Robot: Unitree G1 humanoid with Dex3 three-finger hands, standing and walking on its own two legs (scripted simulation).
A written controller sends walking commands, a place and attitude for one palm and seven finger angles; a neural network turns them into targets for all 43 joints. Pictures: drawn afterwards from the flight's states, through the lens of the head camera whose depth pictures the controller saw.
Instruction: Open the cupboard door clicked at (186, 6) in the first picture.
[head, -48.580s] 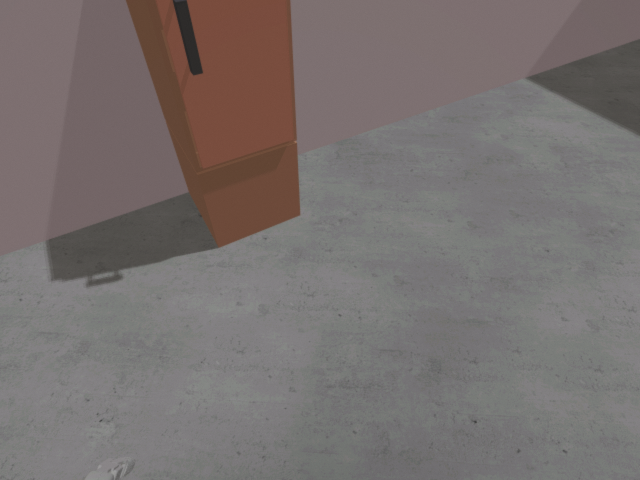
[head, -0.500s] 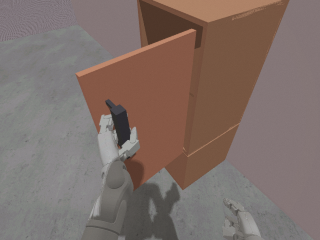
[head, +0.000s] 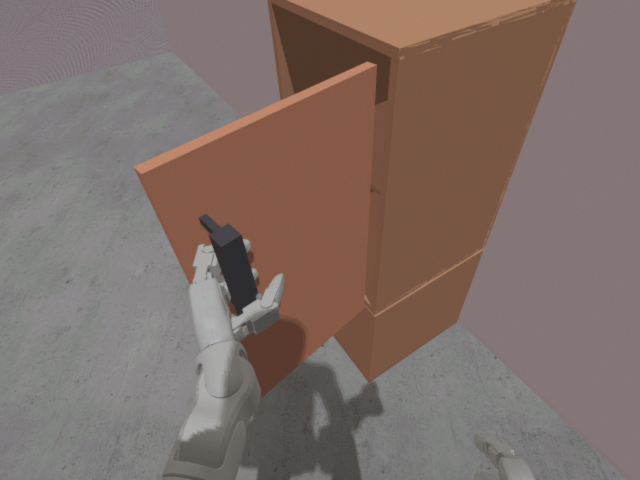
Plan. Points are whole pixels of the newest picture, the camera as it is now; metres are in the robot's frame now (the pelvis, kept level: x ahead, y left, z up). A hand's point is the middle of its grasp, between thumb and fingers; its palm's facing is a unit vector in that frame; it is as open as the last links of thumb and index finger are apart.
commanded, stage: open thumb and fingers to let go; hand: left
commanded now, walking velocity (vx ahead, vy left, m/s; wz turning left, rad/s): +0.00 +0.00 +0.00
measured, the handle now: (231, 273) +0.35 +0.14 +0.09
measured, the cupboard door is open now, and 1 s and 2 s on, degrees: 100 100 100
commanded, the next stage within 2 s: slide the hand sideways off the handle in 0.52 s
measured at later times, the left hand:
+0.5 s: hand (260, 305) +0.30 +0.09 +0.10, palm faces +0.35 -0.94 -0.01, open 15.2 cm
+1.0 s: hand (241, 328) +0.27 +0.11 +0.10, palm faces -0.09 -0.99 +0.05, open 16.4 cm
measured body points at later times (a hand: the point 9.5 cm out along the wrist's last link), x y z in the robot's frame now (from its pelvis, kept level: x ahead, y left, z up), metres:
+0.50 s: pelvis -0.01 +0.02 +0.00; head -0.02 +0.01 +0.45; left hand +0.27 +0.14 +0.10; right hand +0.17 -0.19 -0.10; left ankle +0.00 +0.14 -0.72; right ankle -0.03 -0.06 -0.72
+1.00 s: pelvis -0.03 +0.05 +0.00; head -0.04 +0.04 +0.45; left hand +0.27 +0.16 +0.10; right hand +0.13 -0.17 -0.10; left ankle +0.00 +0.14 -0.72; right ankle -0.03 -0.05 -0.72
